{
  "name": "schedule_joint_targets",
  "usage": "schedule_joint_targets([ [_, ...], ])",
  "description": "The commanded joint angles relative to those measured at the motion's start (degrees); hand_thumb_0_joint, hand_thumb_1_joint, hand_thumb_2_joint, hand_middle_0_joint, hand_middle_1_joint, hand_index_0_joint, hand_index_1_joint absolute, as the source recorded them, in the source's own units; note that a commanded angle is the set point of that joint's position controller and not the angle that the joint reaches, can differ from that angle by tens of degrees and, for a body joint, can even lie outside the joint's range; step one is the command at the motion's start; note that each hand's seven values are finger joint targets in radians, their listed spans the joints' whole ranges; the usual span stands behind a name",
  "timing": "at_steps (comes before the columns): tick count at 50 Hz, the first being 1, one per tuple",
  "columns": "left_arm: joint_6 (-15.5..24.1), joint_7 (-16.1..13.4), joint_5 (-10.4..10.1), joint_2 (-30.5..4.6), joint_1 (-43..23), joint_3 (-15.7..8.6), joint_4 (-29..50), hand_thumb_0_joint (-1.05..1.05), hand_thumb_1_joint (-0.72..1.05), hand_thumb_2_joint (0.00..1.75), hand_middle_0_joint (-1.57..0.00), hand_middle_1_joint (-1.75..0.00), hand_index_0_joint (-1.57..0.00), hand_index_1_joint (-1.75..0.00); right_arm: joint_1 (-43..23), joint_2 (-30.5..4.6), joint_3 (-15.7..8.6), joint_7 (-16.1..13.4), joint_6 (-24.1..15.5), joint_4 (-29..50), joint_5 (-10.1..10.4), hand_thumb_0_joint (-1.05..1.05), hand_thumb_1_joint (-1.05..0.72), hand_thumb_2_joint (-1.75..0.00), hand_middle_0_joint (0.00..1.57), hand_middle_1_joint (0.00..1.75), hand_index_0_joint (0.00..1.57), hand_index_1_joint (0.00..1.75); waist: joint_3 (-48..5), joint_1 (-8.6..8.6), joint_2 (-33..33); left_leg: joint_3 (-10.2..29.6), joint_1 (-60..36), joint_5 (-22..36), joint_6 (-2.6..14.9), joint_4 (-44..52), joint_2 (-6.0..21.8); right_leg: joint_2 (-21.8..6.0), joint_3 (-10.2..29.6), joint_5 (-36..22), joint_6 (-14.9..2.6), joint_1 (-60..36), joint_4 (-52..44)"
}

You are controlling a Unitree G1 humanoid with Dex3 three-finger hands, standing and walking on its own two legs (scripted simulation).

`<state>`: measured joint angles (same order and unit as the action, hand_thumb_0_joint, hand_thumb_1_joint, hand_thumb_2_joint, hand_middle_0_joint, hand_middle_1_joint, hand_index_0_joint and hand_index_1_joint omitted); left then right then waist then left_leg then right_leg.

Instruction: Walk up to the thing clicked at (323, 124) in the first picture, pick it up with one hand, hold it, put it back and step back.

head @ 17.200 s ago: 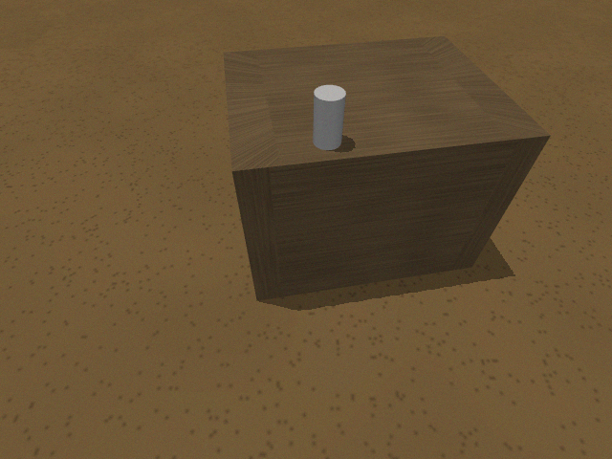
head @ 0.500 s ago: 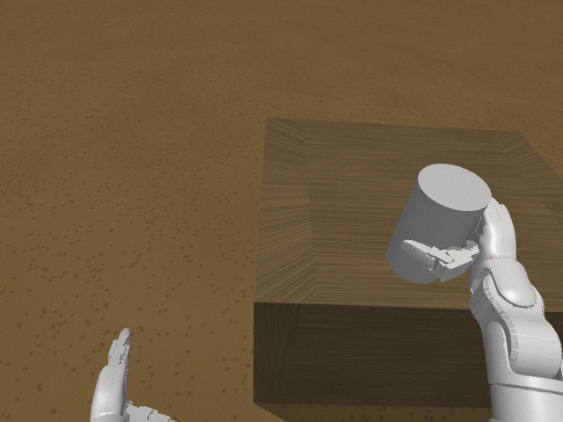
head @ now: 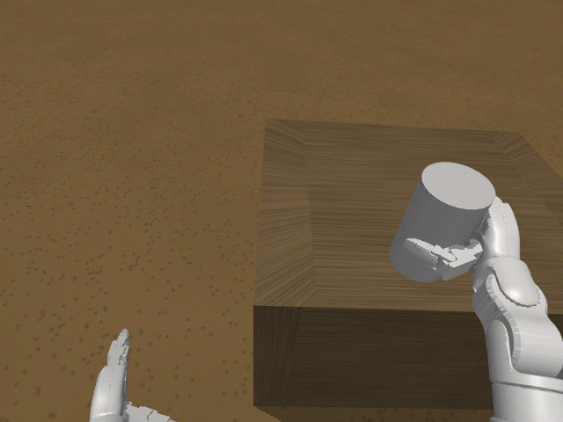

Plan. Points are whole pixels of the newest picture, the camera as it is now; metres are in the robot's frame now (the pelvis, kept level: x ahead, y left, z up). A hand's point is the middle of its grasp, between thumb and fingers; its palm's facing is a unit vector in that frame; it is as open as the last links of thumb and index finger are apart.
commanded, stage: hold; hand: right
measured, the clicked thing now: (434, 225) +0.32 -0.16 +0.17
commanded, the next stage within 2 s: crouch in 0.52 s
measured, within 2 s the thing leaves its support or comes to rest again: neither
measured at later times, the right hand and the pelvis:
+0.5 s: hand (441, 223) +0.32 -0.17 +0.17, palm faces +0.12 +0.99 -0.04, open 11.0 cm; pelvis +0.00 +0.00 +0.00, yaw +0 degrees
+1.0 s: hand (424, 230) +0.35 -0.17 +0.13, palm faces +0.14 +0.99 -0.03, open 11.0 cm; pelvis -0.01 +0.00 +0.00, yaw +0 degrees
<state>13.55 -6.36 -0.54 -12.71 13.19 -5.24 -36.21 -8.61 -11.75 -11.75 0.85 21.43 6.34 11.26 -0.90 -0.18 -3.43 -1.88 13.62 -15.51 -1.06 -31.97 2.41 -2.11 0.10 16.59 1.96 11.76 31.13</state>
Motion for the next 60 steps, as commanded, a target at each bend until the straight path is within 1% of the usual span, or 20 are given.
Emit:
schedule_joint_targets([
  [1, 3.4, -0.1, 0.0, -4.3, -6.4, -0.9, 8.9, 0.00, -0.56, 0.06, -0.05, -0.05, -0.05, -0.05, -29.2, -9.8, -4.3, -0.4, -7.2, 24.4, 1.3, 0.00, -0.04, -1.31, 1.23, 1.43, 1.29, 1.43, -14.2, 0.06, 0.6, -2.1, -2.4, 11.9, 0.09, 4.9, -2.0, 1.9, -0.9, -11.4, -1.78, -4.9, -3.9],
  [4, 3.4, -0.4, 0.2, -6.5, -6.9, -2.7, 8.5, 0.00, -0.55, 0.06, -0.05, -0.05, -0.05, -0.05, -26.0, -11.4, -6.2, -0.6, -6.5, 20.9, 1.1, 0.00, -0.06, -1.31, 1.23, 1.43, 1.29, 1.43, -14.3, 0.16, 1.4, -1.8, -2.6, 12.3, -0.05, 5.0, -1.8, 2.0, -0.9, -11.2, -1.95, -4.8, -3.6],
  [13, 2.7, -0.3, -0.1, -6.4, -6.5, -2.3, 7.7, 0.00, -0.55, 0.05, -0.05, -0.05, -0.05, -0.05, -26.4, -12.2, -7.2, -0.5, -5.3, 18.3, 1.5, 0.00, -0.03, -1.32, 1.24, 1.44, 1.30, 1.45, -13.4, -0.26, 1.6, -2.0, -2.5, 12.1, -0.12, 5.1, -2.0, 1.8, -0.9, -11.5, -1.82, -4.0, -3.6],
  [22, 3.2, -0.1, -0.2, -6.4, -6.4, -2.3, 9.2, 0.00, -0.55, 0.05, -0.05, -0.05, -0.05, -0.05, -28.3, -10.4, -5.1, 0.2, -5.3, 20.0, 1.4, 0.00, -0.02, -1.30, 1.22, 1.43, 1.28, 1.43, -13.4, 0.69, 1.0, -2.1, -0.9, 9.5, 0.15, 5.3, -2.2, 1.7, -0.7, -9.1, -1.78, -5.0, -4.4],
  [23, 3.5, -0.3, -0.1, -8.5, -7.2, -4.1, 10.2, 0.00, -0.55, 0.05, -0.05, -0.05, -0.05, -0.05, -26.9, -9.7, -4.6, 0.4, -5.1, 18.8, 1.3, 0.00, -0.04, -1.31, 1.23, 1.43, 1.29, 1.43, -13.8, 1.02, 1.6, -2.2, -1.1, 10.5, 0.11, 5.1, -2.3, 1.5, -0.6, -10.1, -1.78, -5.4, -4.2],
  [26, 3.2, 0.5, -0.2, -3.5, -5.2, -0.2, 6.6, 0.00, -0.55, 0.05, -0.05, -0.05, -0.05, -0.05, -28.1, -10.9, -6.0, 0.0, -5.3, 21.3, 1.5, 0.00, -0.04, -1.32, 1.23, 1.44, 1.30, 1.44, -13.0, -0.34, 1.2, -2.1, -2.0, 10.7, 0.08, 5.2, -2.0, 1.9, -0.8, -10.3, -1.92, -3.9, -3.8],
  [28, 4.2, -0.1, 0.0, -8.1, -9.3, -3.3, 12.2, 0.00, -0.55, 0.05, -0.05, -0.05, -0.05, -0.05, -27.2, -11.6, -6.6, -0.4, -5.1, 19.3, 1.4, 0.00, -0.05, -1.31, 1.24, 1.44, 1.30, 1.44, -14.7, 0.06, 2.9, -1.9, -3.0, 11.0, -0.21, 5.3, -2.0, 1.9, -0.9, -10.1, -1.95, -4.3, -3.7],
  [29, 3.6, 0.2, 0.1, -5.3, -6.1, -1.7, 7.7, 0.00, -0.55, 0.05, -0.05, -0.05, -0.05, -0.05, -29.1, -10.8, -5.5, -0.4, -5.5, 21.1, 1.3, 0.00, -0.05, -1.32, 1.24, 1.44, 1.31, 1.44, -14.4, 0.18, 0.8, -1.8, -2.5, 11.7, -0.05, 5.0, -2.0, 1.9, -0.9, -10.7, -1.84, -4.3, -3.7],
  [31, 3.9, -0.1, -0.1, -8.4, -6.7, -4.1, 10.7, 0.00, -0.52, 0.04, -0.04, -0.05, -0.06, -0.03, -27.6, -12.3, -7.6, -0.8, -5.6, 19.9, 1.5, 0.00, 0.01, -1.40, 1.26, 1.51, 1.33, 1.51, -14.5, 0.31, 1.7, -2.0, -2.4, 11.2, -0.07, 5.0, -2.2, 1.7, -0.8, -10.6, -1.71, -4.9, -3.8],
  [33, 3.5, 0.1, 0.1, -5.4, -5.4, -1.6, 9.5, 0.00, -0.53, 0.04, -0.04, -0.05, -0.05, -0.03, -27.3, -11.9, -7.2, -1.0, -5.9, 22.3, 1.4, 0.00, -0.10, -1.36, 1.28, 1.47, 1.34, 1.47, -15.4, -0.68, 0.9, -1.8, -3.2, 11.8, 0.07, 4.9, -2.0, 1.9, -1.0, -11.1, -1.76, -4.3, -3.5],
  [38, 3.5, 0.6, 0.0, -4.5, -6.9, -0.6, 5.4, 0.00, -0.54, 0.04, -0.04, -0.05, -0.05, -0.04, -29.5, -10.5, -5.4, -0.2, -6.2, 15.4, 1.1, 0.00, -0.07, -1.36, 1.27, 1.47, 1.34, 1.48, -11.0, 0.54, 0.9, -1.3, -0.3, 9.3, -0.14, 5.4, -2.0, 1.8, -1.0, -7.8, -2.04, -1.8, -3.7],
  [39, 3.7, 0.3, 0.1, -6.3, -7.3, -2.3, 6.0, 0.00, -0.54, 0.04, -0.04, -0.05, -0.05, -0.04, -29.3, -10.7, -6.1, -0.2, -6.4, 13.3, 1.0, 0.00, -0.08, -1.35, 1.26, 1.46, 1.33, 1.46, -11.1, 1.49, 2.7, -1.2, 0.4, 8.4, -0.35, 5.7, -1.9, 1.8, -1.1, -6.6, -2.37, -1.9, -3.6],
  [43, 4.9, -0.6, 0.4, -9.6, -10.6, -4.2, 10.6, 0.00, -0.54, 0.04, -0.04, -0.05, -0.05, -0.04, -33.6, -11.8, -6.4, 0.4, -9.1, 6.9, 0.4, 0.00, -0.08, -1.33, 1.25, 1.45, 1.31, 1.45, -14.3, 2.66, 7.8, -0.6, 0.6, 8.9, -1.05, 5.4, -1.4, 1.9, -0.9, -6.7, -2.83, -2.6, -2.4],
  [45, 5.0, -0.3, 0.2, -6.4, -7.5, -1.3, 7.6, 0.00, -0.54, 0.05, -0.04, -0.04, -0.05, -0.04, -34.6, -11.5, -5.7, 0.7, -11.1, 2.3, 0.0, 0.00, -0.06, -1.32, 1.24, 1.43, 1.30, 1.43, -12.0, 2.04, 5.9, -0.6, 2.1, 6.7, -0.86, 5.2, -1.4, 1.9, -0.8, -4.8, -2.71, -1.0, -2.8],
  [50, 5.7, -0.3, 0.6, -7.2, -4.3, -1.3, 11.7, 0.00, -0.54, 0.05, -0.04, -0.05, -0.05, -0.04, -35.3, -13.4, -6.9, 0.8, -17.6, -5.1, -0.4, 0.00, -0.09, -1.32, 1.25, 1.43, 1.30, 1.43, -17.4, 2.10, 5.2, 0.1, -0.4, 10.7, -0.82, 3.8, -1.2, 2.2, -1.4, -8.1, -2.57, -0.8, -1.5],
  [51, 5.4, 0.2, 0.6, -3.9, -3.5, 1.2, 8.8, 0.00, -0.54, 0.05, -0.04, -0.05, -0.05, -0.04, -38.6, -15.0, -7.7, 0.5, -19.5, -2.8, -0.5, 0.00, -0.08, -1.32, 1.24, 1.43, 1.30, 1.43, -16.8, 0.96, 1.5, 0.3, 0.0, 10.4, -0.46, 3.3, -1.1, 2.3, -1.6, -7.9, -2.29, 0.2, -1.4],
  [54, 5.0, 0.0, 0.7, -7.3, -5.8, -1.6, 11.5, 0.00, -0.54, 0.05, -0.05, -0.05, -0.05, -0.04, -38.3, -16.4, -8.6, 0.1, -23.2, -6.9, -0.6, 0.00, -0.07, -1.32, 1.24, 1.43, 1.30, 1.43, -20.8, 1.76, 0.9, 0.3, -0.4, 14.3, -0.07, 1.9, -1.5, 2.1, -1.6, -11.5, -2.10, -0.5, -0.3],
  [55, 4.7, 0.2, 0.6, -5.2, -5.5, 0.3, 11.5, 0.00, -0.54, 0.05, -0.05, -0.05, -0.05, -0.04, -42.1, -18.0, -9.0, -0.1, -24.9, -3.1, -0.7, 0.00, -0.06, -1.32, 1.24, 1.43, 1.30, 1.43, -20.9, 1.69, -1.5, 0.2, 0.5, 13.7, 0.22, 1.6, -1.7, 1.9, -1.5, -11.3, -1.84, -1.0, -0.3],
  [58, 3.6, 0.2, 0.7, -5.7, -4.9, -0.3, 11.5, 0.00, -0.54, 0.05, -0.05, -0.05, -0.05, -0.04, -38.8, -15.9, -8.4, -0.1, -27.6, -9.8, -0.6, 0.00, -0.07, -1.32, 1.24, 1.44, 1.30, 1.44, -21.5, 2.78, 0.4, 0.2, 0.6, 15.4, 0.13, 1.1, -2.1, 1.6, -1.3, -13.1, -2.05, -0.4, 0.9],
  [60, 3.0, 0.0, 0.8, -5.3, -8.5, 0.2, 12.6, 0.00, -0.54, 0.05, -0.05, -0.05, -0.05, -0.04, -46.4, -18.9, -9.1, -0.5, -30.2, -7.2, -1.0, 0.00, -0.05, -1.33, 1.23, 1.43, 1.30, 1.44, -23.3, 2.63, -1.7, 0.6, 0.8, 14.6, 0.36, 0.6, -1.9, 1.6, -1.5, -12.1, -1.98, 0.2, 1.2],
])
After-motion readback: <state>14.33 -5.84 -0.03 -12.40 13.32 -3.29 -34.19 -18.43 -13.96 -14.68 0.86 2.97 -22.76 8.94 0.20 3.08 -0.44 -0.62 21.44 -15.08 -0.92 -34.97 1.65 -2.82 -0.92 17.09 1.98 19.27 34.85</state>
